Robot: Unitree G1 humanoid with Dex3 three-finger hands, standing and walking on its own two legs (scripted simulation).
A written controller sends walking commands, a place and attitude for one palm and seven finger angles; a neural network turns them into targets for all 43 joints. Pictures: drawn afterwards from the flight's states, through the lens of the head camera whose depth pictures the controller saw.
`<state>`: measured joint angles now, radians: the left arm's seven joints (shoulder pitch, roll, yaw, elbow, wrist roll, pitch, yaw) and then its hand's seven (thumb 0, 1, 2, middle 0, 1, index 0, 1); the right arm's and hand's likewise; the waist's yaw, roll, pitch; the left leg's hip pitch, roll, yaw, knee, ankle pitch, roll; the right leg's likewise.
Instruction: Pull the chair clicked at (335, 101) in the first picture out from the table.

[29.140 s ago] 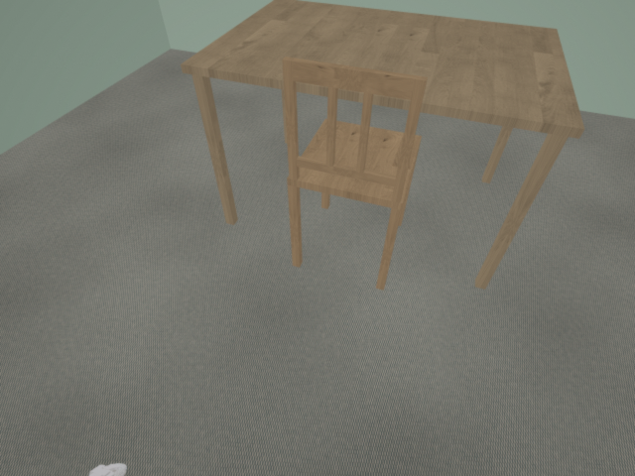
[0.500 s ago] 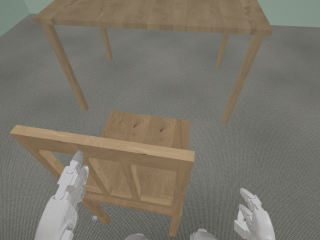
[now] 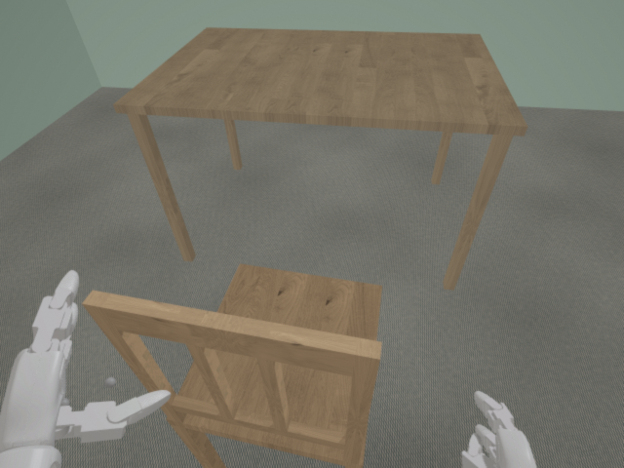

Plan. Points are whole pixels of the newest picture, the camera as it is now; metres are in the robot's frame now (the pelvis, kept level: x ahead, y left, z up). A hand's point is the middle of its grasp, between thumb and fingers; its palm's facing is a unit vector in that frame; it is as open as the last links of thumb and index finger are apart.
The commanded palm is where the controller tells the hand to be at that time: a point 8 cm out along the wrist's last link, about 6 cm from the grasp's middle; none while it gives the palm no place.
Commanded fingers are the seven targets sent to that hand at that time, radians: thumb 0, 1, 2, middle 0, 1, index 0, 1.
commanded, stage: draw the hand back to the body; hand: left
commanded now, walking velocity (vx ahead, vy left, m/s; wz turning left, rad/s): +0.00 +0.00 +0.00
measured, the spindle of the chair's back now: (216, 380) +0.26 +0.19 -0.08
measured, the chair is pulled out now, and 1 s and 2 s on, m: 0.66 0.66 0.66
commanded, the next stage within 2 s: step back with the hand held close in 0.72 s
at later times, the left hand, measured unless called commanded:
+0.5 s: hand (63, 293) +0.22 +0.27 +0.19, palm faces +0.49 -0.76 -0.42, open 7.9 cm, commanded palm +0.16 +0.30 +0.20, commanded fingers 0.00 0.90 0.90 -0.20 -0.30 -0.20 -0.30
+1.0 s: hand (80, 298) +0.22 +0.26 +0.18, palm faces +0.43 -0.78 -0.45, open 7.4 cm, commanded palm +0.16 +0.29 +0.20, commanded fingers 0.00 0.90 0.90 -0.20 -0.30 -0.20 -0.30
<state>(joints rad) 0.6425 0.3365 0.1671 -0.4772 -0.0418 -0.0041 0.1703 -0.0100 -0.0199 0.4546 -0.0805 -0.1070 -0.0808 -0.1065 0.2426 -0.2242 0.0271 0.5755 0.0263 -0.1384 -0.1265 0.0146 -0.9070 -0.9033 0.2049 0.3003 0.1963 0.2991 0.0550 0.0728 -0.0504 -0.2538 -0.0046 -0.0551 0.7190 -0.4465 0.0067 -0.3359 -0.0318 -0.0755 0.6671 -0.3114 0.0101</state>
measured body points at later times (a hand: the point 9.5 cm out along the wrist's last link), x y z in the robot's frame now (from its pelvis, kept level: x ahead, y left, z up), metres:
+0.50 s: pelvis +0.02 +0.00 +0.02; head +0.01 -0.02 +0.47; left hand +0.18 +0.31 +0.21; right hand +0.20 -0.22 -0.07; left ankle -0.04 +0.11 -0.72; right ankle +0.03 -0.13 -0.72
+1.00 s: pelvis +0.00 +0.00 +0.02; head +0.02 -0.02 +0.47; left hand +0.19 +0.30 +0.20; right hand +0.19 -0.23 -0.07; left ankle -0.04 +0.11 -0.72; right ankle +0.03 -0.13 -0.72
